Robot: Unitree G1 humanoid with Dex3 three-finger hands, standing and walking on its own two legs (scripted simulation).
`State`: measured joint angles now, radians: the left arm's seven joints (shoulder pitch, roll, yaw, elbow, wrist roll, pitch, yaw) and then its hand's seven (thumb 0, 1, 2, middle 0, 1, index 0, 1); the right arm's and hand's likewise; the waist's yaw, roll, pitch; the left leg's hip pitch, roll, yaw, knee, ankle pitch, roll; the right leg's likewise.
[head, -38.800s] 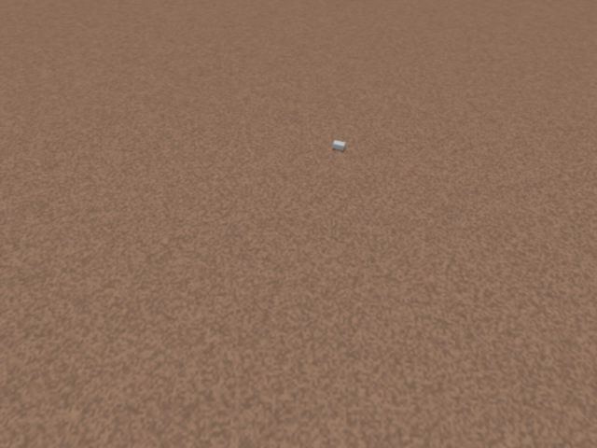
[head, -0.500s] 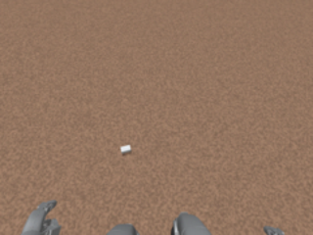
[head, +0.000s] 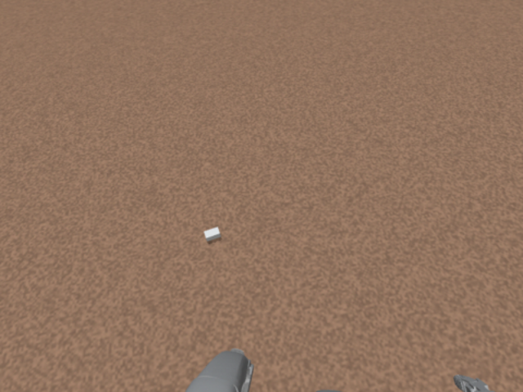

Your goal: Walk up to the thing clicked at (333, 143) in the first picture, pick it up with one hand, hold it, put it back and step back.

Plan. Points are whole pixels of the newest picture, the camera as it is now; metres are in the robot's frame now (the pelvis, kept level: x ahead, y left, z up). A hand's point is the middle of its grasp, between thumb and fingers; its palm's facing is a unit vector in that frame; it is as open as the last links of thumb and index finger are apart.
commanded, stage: step back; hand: left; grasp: from above
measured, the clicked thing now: (212, 234) +0.77 +0.28 -0.75
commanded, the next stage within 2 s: stand in 1.76 s
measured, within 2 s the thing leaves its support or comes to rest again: neither
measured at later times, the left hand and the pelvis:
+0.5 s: hand out of the picture -0.09 +0.26 -0.15, palm faces +0.03 -0.93 -0.38, open 7.3 cm; pelvis -0.18 -0.01 +0.00, yaw +2 degrees
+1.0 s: hand out of the picture -0.26 +0.27 -0.14, palm faces +0.10 -0.91 -0.39, open 7.3 cm; pelvis -0.30 -0.02 +0.00, yaw +5 degrees
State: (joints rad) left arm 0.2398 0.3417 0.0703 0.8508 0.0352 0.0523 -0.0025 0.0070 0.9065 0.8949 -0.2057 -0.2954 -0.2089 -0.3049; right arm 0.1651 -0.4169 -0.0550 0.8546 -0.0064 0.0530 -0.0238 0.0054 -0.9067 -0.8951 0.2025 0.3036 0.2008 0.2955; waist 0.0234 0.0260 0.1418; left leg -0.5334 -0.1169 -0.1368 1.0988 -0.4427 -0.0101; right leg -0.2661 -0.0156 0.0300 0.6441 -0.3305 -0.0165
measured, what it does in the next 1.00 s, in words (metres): walks backwards: left foot, then right foot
